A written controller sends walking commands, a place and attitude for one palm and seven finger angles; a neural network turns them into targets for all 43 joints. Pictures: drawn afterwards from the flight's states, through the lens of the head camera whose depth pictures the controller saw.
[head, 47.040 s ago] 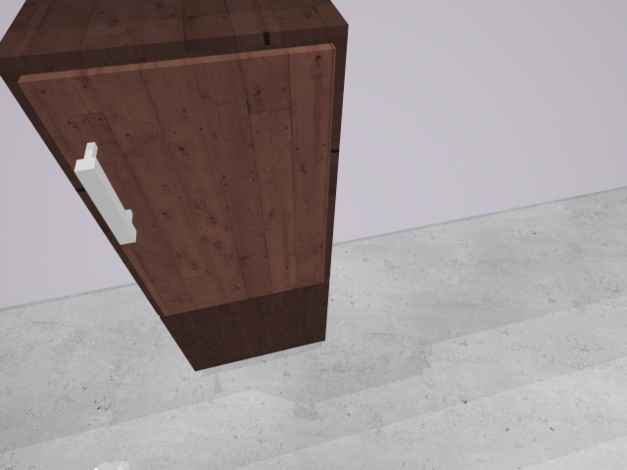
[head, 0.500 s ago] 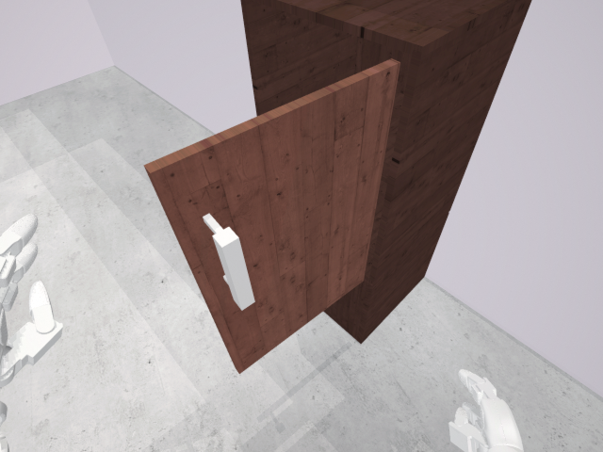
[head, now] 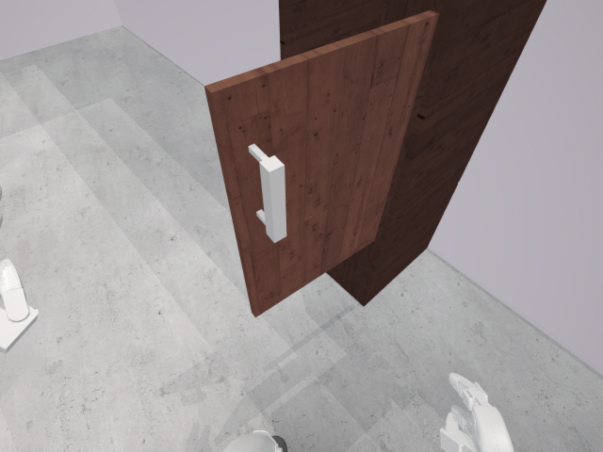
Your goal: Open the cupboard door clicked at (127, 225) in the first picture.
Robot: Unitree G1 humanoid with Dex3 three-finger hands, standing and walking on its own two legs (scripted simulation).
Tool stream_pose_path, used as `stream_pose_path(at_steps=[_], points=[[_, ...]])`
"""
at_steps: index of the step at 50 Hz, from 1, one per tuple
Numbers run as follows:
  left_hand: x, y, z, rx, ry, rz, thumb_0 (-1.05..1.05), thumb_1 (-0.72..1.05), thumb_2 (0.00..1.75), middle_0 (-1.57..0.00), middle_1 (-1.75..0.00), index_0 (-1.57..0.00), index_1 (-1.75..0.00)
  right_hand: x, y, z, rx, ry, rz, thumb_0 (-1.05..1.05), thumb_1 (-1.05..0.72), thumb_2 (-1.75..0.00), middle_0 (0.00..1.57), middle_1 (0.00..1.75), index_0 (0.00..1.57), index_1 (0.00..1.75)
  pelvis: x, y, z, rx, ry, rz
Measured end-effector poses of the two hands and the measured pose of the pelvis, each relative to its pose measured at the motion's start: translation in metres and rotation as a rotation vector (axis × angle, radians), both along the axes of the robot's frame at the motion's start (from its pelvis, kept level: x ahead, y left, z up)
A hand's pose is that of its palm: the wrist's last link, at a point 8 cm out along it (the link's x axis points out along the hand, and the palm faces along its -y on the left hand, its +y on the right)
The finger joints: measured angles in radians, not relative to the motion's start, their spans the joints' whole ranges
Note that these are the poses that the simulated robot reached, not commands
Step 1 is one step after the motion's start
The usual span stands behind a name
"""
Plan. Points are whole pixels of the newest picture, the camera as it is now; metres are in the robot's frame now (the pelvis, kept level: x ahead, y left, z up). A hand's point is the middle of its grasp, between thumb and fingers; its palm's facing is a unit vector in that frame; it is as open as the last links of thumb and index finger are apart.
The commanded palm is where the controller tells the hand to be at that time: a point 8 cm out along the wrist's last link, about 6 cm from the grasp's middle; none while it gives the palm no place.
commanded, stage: step back with the hand held close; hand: left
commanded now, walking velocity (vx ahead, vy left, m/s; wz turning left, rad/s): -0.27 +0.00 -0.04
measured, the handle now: (266, 194) +0.45 +0.09 +0.08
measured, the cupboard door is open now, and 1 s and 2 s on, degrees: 84 84 84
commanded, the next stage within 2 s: stop stepping back and stand still in 0.38 s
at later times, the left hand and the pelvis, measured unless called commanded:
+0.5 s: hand (8, 397) +0.13 +0.24 +0.17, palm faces +0.30 -0.84 -0.45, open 7.4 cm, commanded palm +0.08 +0.29 +0.19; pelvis -0.09 +0.01 +0.00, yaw -6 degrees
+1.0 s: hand out of the picture +0.05 +0.27 +0.16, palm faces +0.41 -0.82 -0.39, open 7.4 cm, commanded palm -0.01 +0.31 +0.19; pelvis -0.17 +0.02 +0.01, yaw -4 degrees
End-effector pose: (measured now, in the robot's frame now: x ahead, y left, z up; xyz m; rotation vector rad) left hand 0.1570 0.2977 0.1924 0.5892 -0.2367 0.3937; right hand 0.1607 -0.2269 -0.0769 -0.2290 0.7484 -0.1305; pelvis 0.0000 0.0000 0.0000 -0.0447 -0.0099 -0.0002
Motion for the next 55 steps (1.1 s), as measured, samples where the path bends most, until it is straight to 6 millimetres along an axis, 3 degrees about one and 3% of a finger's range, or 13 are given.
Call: stream_pose_path(at_steps=[4,8,13,17,21,25,31,37,44,49,55], points=[[-0.018,0.0,-0.005,-0.04,-0.024,-0.001,0.02,0.89,0.9,-0.21,-0.3,-0.21,-0.3,-0.017,0.003,-0.004,-0.017,0.026,0.005,0.02,-0.9,-0.9,0.2,0.3,0.21,0.3,-0.011,0.006,-0.001,0.003,-0.005,-0.01],[-0.021,0.01,-0.01,-0.058,-0.054,-0.021,0.02,0.89,0.9,-0.21,-0.3,-0.21,-0.3,-0.033,0.006,-0.003,-0.051,0.023,-0.013,0.02,-0.9,-0.9,0.2,0.3,0.21,0.3,-0.026,0.014,-0.005,-0.006,-0.015,-0.004],[-0.031,0.021,0.002,-0.028,-0.067,-0.02,0.02,0.89,0.9,-0.21,-0.3,-0.21,-0.3,-0.052,0.014,0.011,-0.031,-0.008,-0.007,0.02,-0.9,-0.9,0.2,0.3,0.2,0.3,-0.046,0.012,0.005,-0.026,0.005,-0.007],[-0.047,0.01,0.009,-0.046,-0.074,-0.051,0.02,0.89,0.9,-0.21,-0.3,-0.21,-0.3,-0.064,0.016,0.019,-0.011,-0.035,0.008,0.02,-0.9,-0.9,0.2,0.3,0.2,0.3,-0.06,0.01,0.009,-0.027,0.039,-0.035],[-0.06,-0.008,0.005,-0.023,-0.067,-0.117,0.02,0.9,0.9,-0.21,-0.3,-0.2,-0.3,-0.077,0.009,0.01,0.0,-0.05,0.01,0.01,-0.9,-0.9,0.2,0.3,0.21,0.3,-0.082,0.005,0.0,0.012,0.06,-0.087],[-0.061,-0.014,-0.001,-0.04,-0.03,-0.17,0.02,0.89,0.9,-0.21,-0.3,-0.21,-0.3,-0.104,0.0,0.006,-0.012,0.001,-0.052,0.01,-0.9,-0.9,0.2,0.3,0.21,0.3,-0.094,0.009,0.004,0.005,0.039,-0.101],[-0.066,-0.001,-0.012,-0.042,0.029,-0.183,0.02,0.89,0.9,-0.22,-0.3,-0.21,-0.3,-0.145,-0.008,0.016,-0.061,0.011,-0.133,0.02,-0.9,-0.9,0.2,0.3,0.2,0.3,-0.114,0.016,0.005,0.03,0.017,-0.11],[-0.104,-0.006,0.005,-0.009,0.026,-0.185,0.02,0.89,0.9,-0.22,-0.3,-0.21,-0.3,-0.187,-0.008,0.026,-0.056,-0.024,-0.128,0.02,-0.9,-0.9,0.2,0.3,0.2,0.3,-0.14,0.015,0.013,0.023,0.01,-0.101],[-0.149,-0.001,0.004,-0.009,0.038,-0.106,0.02,0.89,0.9,-0.22,-0.3,-0.21,-0.3,-0.22,-0.012,0.005,-0.031,0.045,-0.13,0.02,-0.9,-0.9,0.2,0.3,0.2,0.3,-0.165,0.014,0.011,0.036,0.001,-0.103],[-0.152,0.011,-0.011,-0.098,-0.011,-0.033,0.02,0.89,0.9,-0.21,-0.3,-0.21,-0.3,-0.234,-0.012,0.0,-0.056,0.064,-0.137,0.02,-0.9,-0.9,0.2,0.3,0.2,0.3,-0.166,0.02,0.009,0.043,-0.004,-0.077],[-0.151,0.021,-0.011,-0.092,-0.034,-0.051,0.02,0.89,0.9,-0.21,-0.3,-0.21,-0.3,-0.228,0.001,0.005,-0.059,0.015,-0.131,0.02,-0.9,-0.9,0.2,0.3,0.2,0.3,-0.171,0.03,0.005,0.047,-0.025,-0.071]])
